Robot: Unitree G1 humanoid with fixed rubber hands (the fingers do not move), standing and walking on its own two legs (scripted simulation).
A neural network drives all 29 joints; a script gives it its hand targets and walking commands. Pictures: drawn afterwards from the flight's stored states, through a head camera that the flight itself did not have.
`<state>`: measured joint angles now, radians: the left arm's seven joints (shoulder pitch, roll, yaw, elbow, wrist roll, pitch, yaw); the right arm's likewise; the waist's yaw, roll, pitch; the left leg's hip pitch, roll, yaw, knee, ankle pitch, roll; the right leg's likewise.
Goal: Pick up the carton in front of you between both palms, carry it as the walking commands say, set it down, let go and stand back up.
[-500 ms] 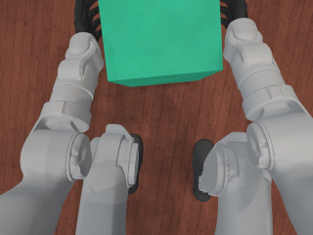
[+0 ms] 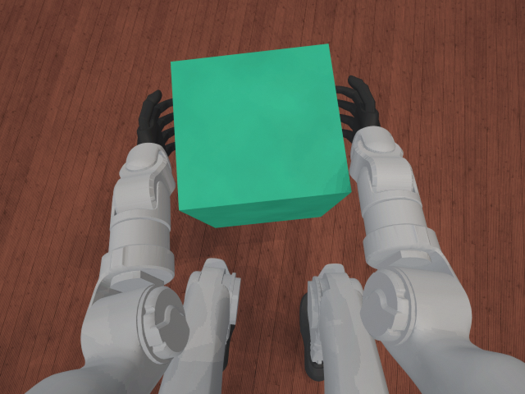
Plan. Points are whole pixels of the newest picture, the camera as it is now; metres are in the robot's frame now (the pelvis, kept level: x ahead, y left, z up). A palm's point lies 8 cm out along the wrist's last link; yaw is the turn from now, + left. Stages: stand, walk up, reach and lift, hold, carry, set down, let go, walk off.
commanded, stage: reach and lift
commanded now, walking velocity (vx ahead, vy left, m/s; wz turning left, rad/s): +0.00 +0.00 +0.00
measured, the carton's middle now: (260, 154) +0.49 +0.03 -0.13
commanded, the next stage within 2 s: none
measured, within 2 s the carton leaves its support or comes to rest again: neither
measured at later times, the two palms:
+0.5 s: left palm (105, 113) +0.44 +0.17 +0.10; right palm (431, 106) +0.45 -0.13 +0.10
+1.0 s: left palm out of the picture +0.40 +0.16 +0.26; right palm out of the picture +0.40 -0.14 +0.26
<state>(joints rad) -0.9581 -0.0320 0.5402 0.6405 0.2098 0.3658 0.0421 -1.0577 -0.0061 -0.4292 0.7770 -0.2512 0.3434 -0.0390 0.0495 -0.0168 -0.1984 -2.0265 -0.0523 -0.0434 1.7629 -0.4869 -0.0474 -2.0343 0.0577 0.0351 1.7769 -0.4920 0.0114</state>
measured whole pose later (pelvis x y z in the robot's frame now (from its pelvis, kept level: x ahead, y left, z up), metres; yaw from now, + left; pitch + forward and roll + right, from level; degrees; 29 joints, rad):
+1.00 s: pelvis +0.09 +0.00 +0.26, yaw +0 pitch +10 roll +0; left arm -0.32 -0.15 0.32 0.46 0.22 0.43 0.01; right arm -0.32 0.16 -0.31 0.46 -0.23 0.42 -0.03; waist 0.01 0.00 -0.13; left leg -0.58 -0.03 -0.06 0.72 -0.32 -0.01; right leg -0.57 0.03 0.05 0.72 -0.32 0.00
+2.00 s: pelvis +0.10 +0.01 +0.29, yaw -1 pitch -6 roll +0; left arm -0.28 -0.16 0.25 0.29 0.29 0.67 -0.02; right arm -0.27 0.15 -0.24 0.29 -0.29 0.66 0.02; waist 0.00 0.00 0.03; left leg -0.07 -0.02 -0.06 0.37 -0.20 0.00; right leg -0.07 0.02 0.07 0.37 -0.20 0.00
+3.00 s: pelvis +0.09 +0.01 +0.29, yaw -1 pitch -8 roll +0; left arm -0.29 -0.16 0.24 0.22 0.28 0.76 -0.02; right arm -0.28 0.16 -0.23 0.22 -0.28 0.76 0.03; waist 0.00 0.00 0.05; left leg -0.03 -0.02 -0.06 0.36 -0.19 0.00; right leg -0.03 0.02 0.07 0.36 -0.19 0.00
